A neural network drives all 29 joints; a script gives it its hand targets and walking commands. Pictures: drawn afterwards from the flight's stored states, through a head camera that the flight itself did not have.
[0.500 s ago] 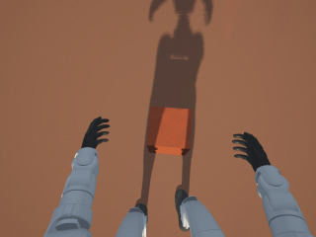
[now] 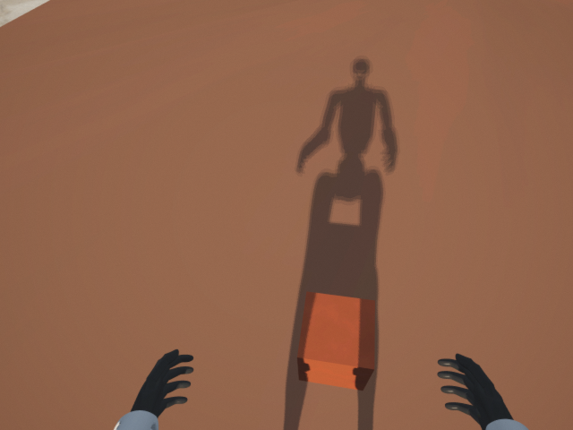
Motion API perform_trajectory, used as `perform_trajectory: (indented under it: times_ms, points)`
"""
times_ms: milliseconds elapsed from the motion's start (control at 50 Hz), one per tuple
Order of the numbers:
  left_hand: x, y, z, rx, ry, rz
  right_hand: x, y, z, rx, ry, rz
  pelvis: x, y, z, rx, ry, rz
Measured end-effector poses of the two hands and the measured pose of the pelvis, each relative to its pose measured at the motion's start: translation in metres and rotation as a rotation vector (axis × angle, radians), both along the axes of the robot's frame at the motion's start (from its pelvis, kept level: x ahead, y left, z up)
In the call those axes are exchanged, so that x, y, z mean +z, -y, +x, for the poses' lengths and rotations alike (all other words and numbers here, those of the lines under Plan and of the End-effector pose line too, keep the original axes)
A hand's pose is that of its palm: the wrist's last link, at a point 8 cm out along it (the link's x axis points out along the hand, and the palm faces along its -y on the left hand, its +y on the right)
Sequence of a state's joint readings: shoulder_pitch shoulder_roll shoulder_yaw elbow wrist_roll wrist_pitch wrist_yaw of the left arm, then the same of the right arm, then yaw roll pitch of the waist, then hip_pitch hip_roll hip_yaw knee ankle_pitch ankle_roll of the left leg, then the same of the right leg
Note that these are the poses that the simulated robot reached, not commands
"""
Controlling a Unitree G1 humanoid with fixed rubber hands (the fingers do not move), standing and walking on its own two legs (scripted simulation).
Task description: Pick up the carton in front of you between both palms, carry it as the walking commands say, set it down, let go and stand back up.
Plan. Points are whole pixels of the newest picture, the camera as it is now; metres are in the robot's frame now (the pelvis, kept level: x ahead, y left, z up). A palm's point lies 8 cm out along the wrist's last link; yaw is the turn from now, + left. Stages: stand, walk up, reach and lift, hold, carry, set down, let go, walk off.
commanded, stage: let go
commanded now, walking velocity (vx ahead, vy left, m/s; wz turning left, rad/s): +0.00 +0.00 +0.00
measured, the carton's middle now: (335, 342) +0.45 -0.08 -0.65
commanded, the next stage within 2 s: stand in 0.38 s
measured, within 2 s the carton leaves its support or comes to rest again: neither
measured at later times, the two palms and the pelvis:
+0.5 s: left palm (139, 429) +0.14 +0.25 -0.08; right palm out of the picture +0.15 -0.28 -0.08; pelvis +0.00 -0.02 -0.01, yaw +0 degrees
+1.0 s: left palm out of the picture +0.13 +0.27 -0.09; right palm (546, 426) +0.15 -0.32 -0.10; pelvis +0.02 -0.03 +0.00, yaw +2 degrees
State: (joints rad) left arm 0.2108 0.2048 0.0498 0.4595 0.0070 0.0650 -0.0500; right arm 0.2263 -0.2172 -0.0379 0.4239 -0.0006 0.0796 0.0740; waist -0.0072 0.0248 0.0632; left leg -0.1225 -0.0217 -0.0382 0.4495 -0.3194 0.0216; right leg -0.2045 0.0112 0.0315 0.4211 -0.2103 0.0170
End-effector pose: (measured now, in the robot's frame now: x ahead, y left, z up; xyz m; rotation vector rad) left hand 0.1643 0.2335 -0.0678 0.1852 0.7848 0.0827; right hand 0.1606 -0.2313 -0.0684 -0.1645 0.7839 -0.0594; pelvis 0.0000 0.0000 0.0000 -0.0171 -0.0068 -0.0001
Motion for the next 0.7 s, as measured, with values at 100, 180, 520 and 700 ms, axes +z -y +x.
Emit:
perform_trajectory:
  times_ms: [100,180,520,700]
  points:
    - [0.003,-0.005,-0.010,0.007,-0.011,-0.006,0.000,-0.004,0.003,0.011,-0.004,-0.004,0.000,-0.003,-0.001,0.006,0.043,0.000]
    - [0.001,-0.003,-0.010,0.009,-0.007,-0.005,0.000,-0.001,0.002,0.005,-0.023,-0.024,-0.002,-0.002,-0.002,0.002,0.060,0.001]
    - [-0.012,-0.018,-0.026,0.022,-0.086,0.154,-0.016,0.051,-0.017,-0.035,-0.058,-0.143,-0.007,0.016,-0.003,0.002,0.002,0.009]
    - [-0.011,-0.041,-0.039,0.074,-0.165,0.224,-0.031,0.073,-0.016,-0.015,-0.133,-0.176,-0.007,0.024,0.010,0.018,-0.016,0.013]
